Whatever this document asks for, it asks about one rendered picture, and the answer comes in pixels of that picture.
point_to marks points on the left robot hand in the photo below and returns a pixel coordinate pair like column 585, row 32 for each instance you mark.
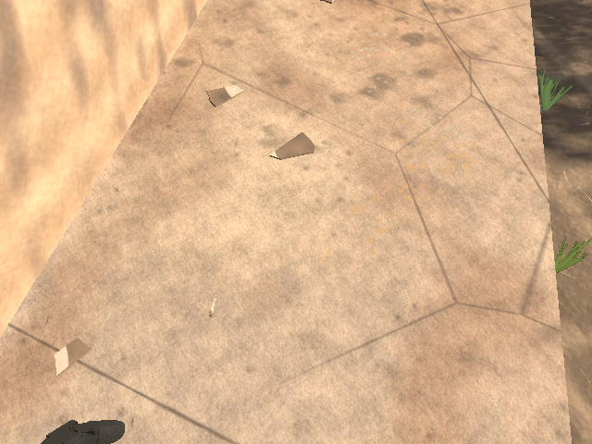
column 92, row 432

